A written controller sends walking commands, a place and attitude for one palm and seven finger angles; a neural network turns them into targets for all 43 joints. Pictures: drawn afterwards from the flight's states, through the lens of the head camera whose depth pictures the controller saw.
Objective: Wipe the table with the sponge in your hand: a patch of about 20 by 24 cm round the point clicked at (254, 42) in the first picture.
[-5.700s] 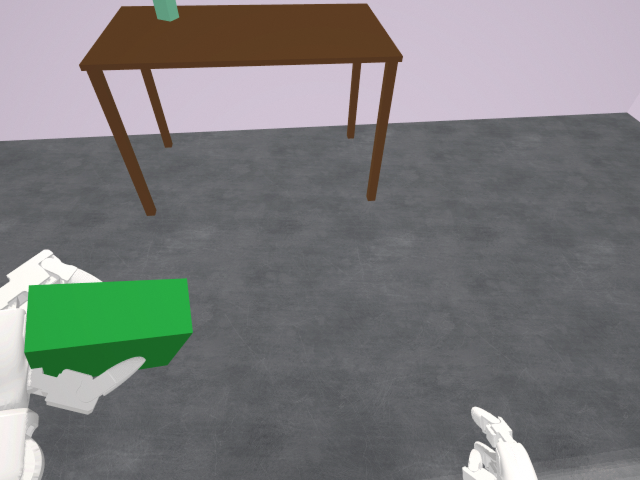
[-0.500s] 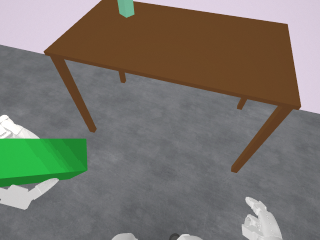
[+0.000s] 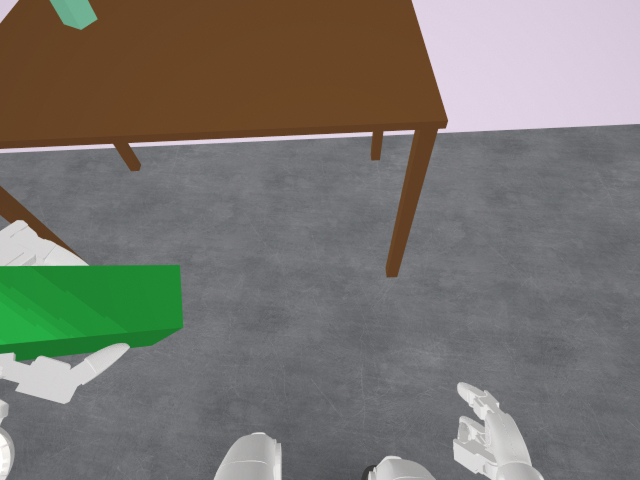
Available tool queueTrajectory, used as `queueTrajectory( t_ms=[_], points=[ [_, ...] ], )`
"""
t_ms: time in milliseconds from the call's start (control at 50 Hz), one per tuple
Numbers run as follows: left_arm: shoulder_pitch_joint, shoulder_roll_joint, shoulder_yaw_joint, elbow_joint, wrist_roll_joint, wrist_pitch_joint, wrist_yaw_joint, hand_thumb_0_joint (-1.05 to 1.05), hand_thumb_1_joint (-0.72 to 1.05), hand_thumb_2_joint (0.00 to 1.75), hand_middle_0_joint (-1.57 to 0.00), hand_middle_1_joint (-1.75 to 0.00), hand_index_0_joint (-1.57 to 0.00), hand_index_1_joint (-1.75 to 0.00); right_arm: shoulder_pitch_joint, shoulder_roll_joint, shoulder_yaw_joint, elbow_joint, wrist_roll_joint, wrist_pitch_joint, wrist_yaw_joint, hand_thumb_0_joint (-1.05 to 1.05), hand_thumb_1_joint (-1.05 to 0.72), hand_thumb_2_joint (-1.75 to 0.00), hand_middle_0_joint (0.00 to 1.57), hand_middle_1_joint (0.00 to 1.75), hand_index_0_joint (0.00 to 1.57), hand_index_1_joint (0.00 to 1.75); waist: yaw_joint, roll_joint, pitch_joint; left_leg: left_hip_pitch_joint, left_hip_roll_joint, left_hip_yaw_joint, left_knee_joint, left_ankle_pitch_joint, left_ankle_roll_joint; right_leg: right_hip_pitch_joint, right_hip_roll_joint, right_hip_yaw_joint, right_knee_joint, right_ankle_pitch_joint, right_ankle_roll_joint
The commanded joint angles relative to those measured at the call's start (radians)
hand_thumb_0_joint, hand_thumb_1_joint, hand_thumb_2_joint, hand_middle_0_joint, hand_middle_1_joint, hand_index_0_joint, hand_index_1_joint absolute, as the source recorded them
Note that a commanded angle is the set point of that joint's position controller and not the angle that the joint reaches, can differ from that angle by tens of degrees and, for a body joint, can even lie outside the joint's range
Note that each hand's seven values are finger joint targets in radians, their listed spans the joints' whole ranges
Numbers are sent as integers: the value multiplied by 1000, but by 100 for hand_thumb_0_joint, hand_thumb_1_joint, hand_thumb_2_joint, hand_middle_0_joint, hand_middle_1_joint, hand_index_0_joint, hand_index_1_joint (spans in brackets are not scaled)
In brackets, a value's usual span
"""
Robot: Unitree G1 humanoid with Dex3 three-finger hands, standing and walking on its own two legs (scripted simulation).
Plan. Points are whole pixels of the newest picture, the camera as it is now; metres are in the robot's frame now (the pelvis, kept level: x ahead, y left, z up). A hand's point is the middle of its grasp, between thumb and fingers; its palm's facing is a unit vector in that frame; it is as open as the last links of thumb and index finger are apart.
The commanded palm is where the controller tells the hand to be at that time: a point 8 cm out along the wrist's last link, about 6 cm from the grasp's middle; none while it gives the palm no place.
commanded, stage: turn to face it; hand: left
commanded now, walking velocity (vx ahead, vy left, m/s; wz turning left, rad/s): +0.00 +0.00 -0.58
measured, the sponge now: (117, 313) +0.25 +0.19 +0.15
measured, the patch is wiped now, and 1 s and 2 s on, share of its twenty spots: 0.00 0.00 0.00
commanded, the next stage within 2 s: take the last steps up to it in 0.50 s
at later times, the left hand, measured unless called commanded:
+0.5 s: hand (136, 311) +0.23 +0.16 +0.18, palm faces +0.15 -0.88 -0.44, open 9.7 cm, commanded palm +0.19 +0.21 +0.19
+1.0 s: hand (150, 344) +0.21 +0.14 +0.18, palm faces +0.15 -0.90 -0.42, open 9.7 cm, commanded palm +0.17 +0.19 +0.19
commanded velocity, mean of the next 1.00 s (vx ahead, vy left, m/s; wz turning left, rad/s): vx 0.13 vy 0.06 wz -0.17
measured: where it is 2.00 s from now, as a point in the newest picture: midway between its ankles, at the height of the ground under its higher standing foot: (331, 479)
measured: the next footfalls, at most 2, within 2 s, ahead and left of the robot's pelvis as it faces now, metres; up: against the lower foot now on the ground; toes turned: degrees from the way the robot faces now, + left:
left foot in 0.24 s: +0.03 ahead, +0.12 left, +0.00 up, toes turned -3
right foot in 0.56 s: -0.04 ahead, -0.15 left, +0.00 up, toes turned -22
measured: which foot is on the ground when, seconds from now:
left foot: up 0.00-0.22, down 0.24-0.56, up 0.58-0.90, down 0.92-1.00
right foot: down 0.00-0.26, up 0.28-0.54, down 0.56-0.96, up 0.98-1.00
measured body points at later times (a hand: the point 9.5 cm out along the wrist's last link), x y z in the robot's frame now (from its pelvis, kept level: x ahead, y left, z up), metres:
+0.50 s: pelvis -0.04 -0.02 +0.01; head +0.00 -0.02 +0.46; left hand +0.22 +0.20 +0.20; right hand +0.09 -0.25 -0.08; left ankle -0.01 +0.12 -0.73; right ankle -0.06 -0.14 -0.70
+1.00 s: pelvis -0.06 -0.03 +0.01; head -0.05 -0.02 +0.46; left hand +0.19 +0.19 +0.20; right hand -0.01 -0.34 -0.07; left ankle -0.03 +0.06 -0.73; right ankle -0.08 -0.13 -0.71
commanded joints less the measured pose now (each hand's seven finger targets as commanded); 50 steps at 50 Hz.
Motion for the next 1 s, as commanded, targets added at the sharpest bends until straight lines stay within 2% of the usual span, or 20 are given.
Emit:
queueTrajectory(
  t_ms=[0,120,180,200,240,260,280,340,480,520,540,560,600,640,680,780,860,900,940,980],
  points=[
    [106,201,228,-233,-24,-73,44,0,10,130,-120,-160,-120,-160,-83,-72,-38,-161,-2,3,-23,0,-90,-90,20,30,20,30,28,-159,-365,-55,-27,-23,-37,43,-7,286,-255,287,-186,566,-117],
    [68,174,179,-202,-15,-50,44,0,10,130,-120,-160,-120,-160,-52,-112,-55,-166,2,1,-33,0,-90,-90,20,30,20,30,46,-203,-324,116,-73,0,-346,65,23,136,-236,389,-266,214,-128],
    [30,165,145,-216,-5,-47,42,0,10,130,-120,-160,-120,-160,-25,-129,-60,-159,5,-5,-38,0,-90,-90,20,30,20,30,27,-133,-326,283,-69,2,-591,162,45,59,-201,387,-232,120,-74],
    [0,167,138,-242,1,-53,39,0,10,130,-120,-160,-120,-160,-13,-136,-65,-163,4,-11,-42,0,-90,-90,20,30,20,30,19,-91,-319,356,-30,-14,-687,195,67,2,-158,360,-176,74,-38],
    [-25,176,144,-264,18,-72,32,0,10,130,-120,-160,-120,-160,-27,-168,-81,-186,1,-28,-52,0,-90,-90,20,30,20,30,42,213,-283,425,247,-243,-766,464,194,-188,20,174,132,-169,57],
    [-15,190,154,-239,26,-76,31,0,10,130,-120,-160,-120,-160,-32,-136,-69,-180,-7,-38,-54,0,-90,-90,20,30,20,30,47,288,-285,313,329,-282,-815,436,245,-178,16,86,400,-261,76],
    [-62,190,138,-278,24,-85,28,0,10,130,-120,-160,-120,-160,-23,-123,-70,-179,-14,-53,-50,0,-90,-90,20,30,20,30,36,267,-252,256,333,-290,-801,478,263,-176,-8,102,509,-244,80],
    [-67,107,47,-251,27,-72,21,0,10,130,-120,-160,-120,-160,1,-145,-76,-153,3,-85,-28,0,-90,-90,20,30,20,30,30,205,-200,278,226,-30,-720,643,195,-173,-32,13,388,-182,95],
    [-80,140,90,-173,19,-67,27,0,10,130,-120,-160,-120,-160,26,-143,-68,-144,1,-130,-28,0,-90,-90,20,30,20,30,18,225,-249,278,180,62,-579,607,118,109,13,-103,-102,-14,93],
    [-89,172,118,-162,22,-78,29,0,10,130,-120,-160,-120,-160,31,-115,-60,-142,6,-125,-23,0,-90,-90,20,30,20,30,12,38,-290,186,116,101,-398,434,71,247,-113,28,-204,299,38],
    [-69,214,154,-144,21,-85,35,0,10,130,-120,-160,-120,-160,15,-83,-46,-155,3,-120,-27,0,-90,-90,20,30,20,30,13,-177,-305,12,7,119,-242,111,32,345,-266,248,-183,704,-45],
    [-16,199,168,-97,0,-64,34,0,10,130,-120,-160,-120,-160,-6,-91,-59,-163,13,-113,-32,0,-90,-90,20,30,20,30,41,-373,-340,-60,-60,45,-55,-100,29,320,-344,384,-209,805,-105],
    [51,208,191,-148,-6,-63,39,0,10,130,-120,-160,-120,-160,-43,-69,-37,-142,6,-88,-35,0,-90,-90,20,30,20,30,25,-253,-366,-116,-46,-54,81,-32,35,358,-346,328,-184,739,-132],
    [93,186,191,-173,-1,-74,48,0,10,130,-120,-160,-120,-160,-64,-70,-26,-121,-1,-69,-43,0,-90,-90,20,30,20,30,11,-161,-373,-100,-51,-34,22,43,39,347,-304,235,-194,655,-115],
    [87,179,182,-180,5,-80,53,0,10,130,-120,-160,-120,-160,-73,-83,-32,-116,-2,-61,-55,0,-90,-90,20,30,20,30,5,-168,-359,-37,-51,-14,-119,78,50,295,-288,191,-240,471,-106],
    [79,173,165,-172,12,-85,61,0,10,130,-120,-160,-120,-160,-41,-111,-65,-111,-8,-77,-71,0,-90,-90,20,30,20,30,25,-144,-310,36,-68,32,-366,64,88,241,-333,277,-333,48,-133],
    [26,147,118,-165,22,-89,63,0,10,130,-120,-160,-120,-160,19,-116,-75,-102,-16,-91,-75,0,-90,-90,20,30,20,30,5,-101,-284,229,-99,67,-611,139,105,142,-293,245,-299,-183,-86],
    [-34,136,96,-188,26,-101,60,0,10,130,-120,-160,-120,-160,26,-141,-85,-112,-16,-99,-85,0,-90,-90,20,30,20,30,-3,31,-233,314,-6,-58,-764,56,166,15,-184,157,-135,-264,-20],
    [-65,142,91,-173,40,-120,55,0,10,130,-120,-160,-120,-160,11,-139,-75,-103,-12,-114,-83,0,-90,-90,20,30,20,30,7,300,-196,318,214,-387,-897,-13,287,-164,-37,-37,248,-315,45],
    [-150,167,91,-161,52,-126,44,0,10,130,-120,-160,-120,-160,2,-122,-72,-87,-14,-140,-79,0,-90,-90,20,30,20,30,4,195,-119,191,212,-395,-901,-84,323,-179,-73,5,399,-240,51]
  ],
)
